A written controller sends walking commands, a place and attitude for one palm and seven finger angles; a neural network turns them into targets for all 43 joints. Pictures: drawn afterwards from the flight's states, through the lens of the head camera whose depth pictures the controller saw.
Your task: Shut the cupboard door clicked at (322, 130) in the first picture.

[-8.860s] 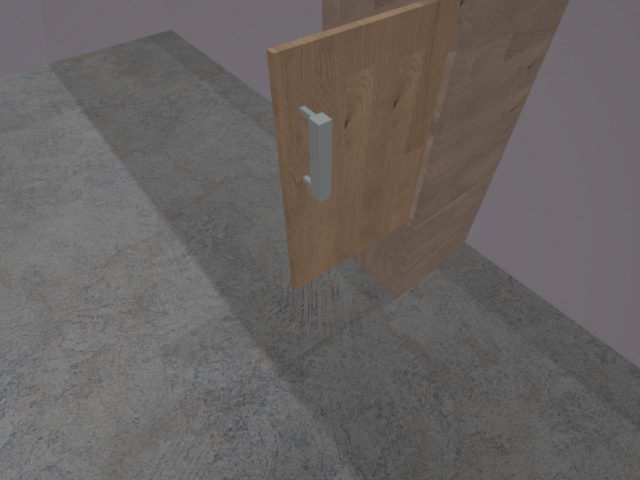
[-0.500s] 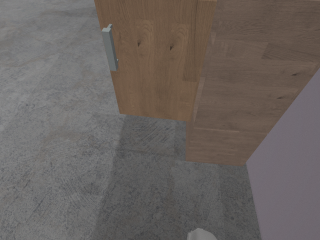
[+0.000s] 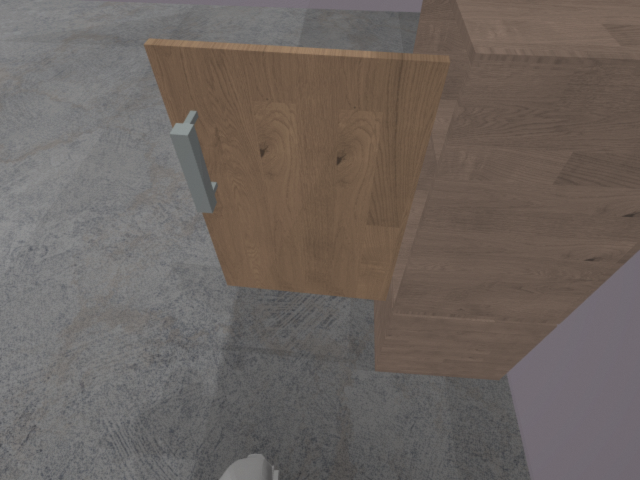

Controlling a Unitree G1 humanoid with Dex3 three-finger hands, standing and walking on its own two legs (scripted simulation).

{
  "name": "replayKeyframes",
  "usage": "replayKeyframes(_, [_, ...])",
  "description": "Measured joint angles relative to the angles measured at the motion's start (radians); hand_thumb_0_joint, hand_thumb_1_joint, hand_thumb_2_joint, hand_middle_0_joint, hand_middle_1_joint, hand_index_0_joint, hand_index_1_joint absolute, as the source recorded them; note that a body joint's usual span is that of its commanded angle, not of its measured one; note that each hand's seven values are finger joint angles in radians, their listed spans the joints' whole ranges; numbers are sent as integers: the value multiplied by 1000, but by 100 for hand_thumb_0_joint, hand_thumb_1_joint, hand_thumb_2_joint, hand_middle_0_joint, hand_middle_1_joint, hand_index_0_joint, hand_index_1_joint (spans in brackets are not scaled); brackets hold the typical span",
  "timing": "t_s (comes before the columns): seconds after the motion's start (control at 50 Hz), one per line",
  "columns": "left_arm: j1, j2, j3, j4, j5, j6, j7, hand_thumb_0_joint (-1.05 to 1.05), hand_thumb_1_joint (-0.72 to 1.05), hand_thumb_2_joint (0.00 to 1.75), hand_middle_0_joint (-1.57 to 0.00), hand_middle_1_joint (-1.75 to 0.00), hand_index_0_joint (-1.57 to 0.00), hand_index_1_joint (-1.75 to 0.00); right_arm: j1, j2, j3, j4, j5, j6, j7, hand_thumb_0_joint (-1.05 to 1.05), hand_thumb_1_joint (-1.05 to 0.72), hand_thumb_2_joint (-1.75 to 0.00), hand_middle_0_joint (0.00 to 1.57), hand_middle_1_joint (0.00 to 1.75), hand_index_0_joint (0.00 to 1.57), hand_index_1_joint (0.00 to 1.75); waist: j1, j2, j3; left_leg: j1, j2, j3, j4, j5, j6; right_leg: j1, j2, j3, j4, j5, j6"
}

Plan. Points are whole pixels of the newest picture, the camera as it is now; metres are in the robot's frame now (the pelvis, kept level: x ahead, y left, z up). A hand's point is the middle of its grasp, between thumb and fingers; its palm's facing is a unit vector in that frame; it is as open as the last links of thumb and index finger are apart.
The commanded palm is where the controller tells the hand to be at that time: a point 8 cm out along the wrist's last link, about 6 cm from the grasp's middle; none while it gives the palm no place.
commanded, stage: come to a stop and stand still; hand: left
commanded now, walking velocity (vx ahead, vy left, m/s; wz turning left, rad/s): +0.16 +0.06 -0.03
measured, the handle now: (200, 163) +0.55 +0.23 +0.06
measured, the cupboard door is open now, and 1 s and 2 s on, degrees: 88 88 88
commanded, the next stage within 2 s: look again from close up in 1.70 s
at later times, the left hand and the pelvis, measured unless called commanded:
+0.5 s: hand out of the picture +0.13 +0.24 -0.18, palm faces -0.03 -0.97 -0.23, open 7.3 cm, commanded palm none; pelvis +0.05 +0.04 -0.01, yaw -4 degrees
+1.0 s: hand out of the picture +0.09 +0.16 -0.18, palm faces -0.04 -0.98 -0.20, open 7.2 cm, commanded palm none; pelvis +0.05 -0.02 -0.01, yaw -3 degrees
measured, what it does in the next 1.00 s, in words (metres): steps on the spot: left foot, then right foot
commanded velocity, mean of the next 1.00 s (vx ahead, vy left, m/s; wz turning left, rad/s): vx -0.07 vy -0.07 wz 0.00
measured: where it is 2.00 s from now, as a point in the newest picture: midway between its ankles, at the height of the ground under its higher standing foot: outside the picture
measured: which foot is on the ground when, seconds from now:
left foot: up 0.00-0.08, down 0.10-1.00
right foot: down 0.00-0.10, up 0.12-0.58, down 0.60-1.00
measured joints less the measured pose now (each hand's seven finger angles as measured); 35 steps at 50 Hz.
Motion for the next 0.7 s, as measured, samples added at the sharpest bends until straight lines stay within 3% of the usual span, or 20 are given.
replayKeyframes(0.08, [48,-4,-3,36,1,20,1,-1,92,90,-20,-30,-20,-30,-38,-15,5,-18,-1,-17,4,1,-92,-90,20,30,19,30,23,-10,3,79,-24,25,-173,65,12,27,-19,5,70,-80,41])
replayKeyframes(0.1, [66,-10,-7,40,-1,27,3,-1,92,90,-20,-30,-20,-30,-40,-25,9,-28,-4,-29,2,0,-92,-90,20,30,19,30,28,5,-4,107,-17,19,-214,133,34,12,-11,7,125,-116,44])
replayKeyframes(0.14, [66,1,-14,54,-8,50,15,0,92,90,-20,-30,-20,-30,-64,-11,17,-33,-8,-35,-17,0,-92,-90,20,30,19,30,28,-28,4,99,-37,36,-151,81,85,-43,-28,46,281,-237,35])
replayKeyframes(0.18, [47,8,-19,60,-11,74,27,0,91,90,-20,-30,-20,-30,-87,6,33,-38,-9,-27,-35,0,-92,-90,20,30,19,30,32,-49,14,112,-46,52,-134,32,96,-107,-15,88,424,-313,32])
replayKeyframes(0.28, [-18,14,-6,19,-10,119,19,0,91,90,-20,-30,-20,-30,-128,32,45,-55,-5,5,-59,0,-91,-90,20,30,20,30,28,-35,24,137,-33,61,-189,51,101,-266,29,107,662,-293,37])
replayKeyframes(0.36, [-63,31,17,-40,-3,136,10,0,91,90,-20,-30,-20,-30,-139,32,31,-64,-3,17,-65,-1,-91,-90,20,30,20,30,22,-25,25,138,-12,75,-223,73,96,-358,37,120,758,-222,46])
replayKeyframes(0.46, [-106,49,28,-88,4,140,4,0,91,90,-20,-30,-20,-30,-115,3,10,-59,-10,27,-56,-1,-91,-90,20,30,20,30,-1,3,14,129,13,71,-243,93,82,-328,17,115,624,-197,41])
replayKeyframes(0.58, [-114,58,14,-112,2,113,2,0,91,90,-19,-30,-20,-30,-37,-32,-15,-40,-10,44,-37,0,-90,-90,20,30,20,30,-29,13,-18,94,13,56,-214,95,46,-130,2,88,210,-108,6])
replayKeyframes(0.66, [-98,25,-10,-85,6,96,12,0,91,90,-19,-30,-20,-30,0,-56,-20,-16,-3,69,-31,0,-91,-90,20,30,20,30,-34,35,-20,68,-14,-1,-91,-104,24,-106,9,90,171,-84,19])
replayKeyframes(0.7, [-86,10,-23,-65,2,90,14,0,91,90,-20,-30,-20,-30,14,-54,-15,-5,-1,70,-31,0,-91,-90,20,30,19,30,-38,31,-20,91,-31,-12,-63,-118,17,-91,12,93,158,-74,21])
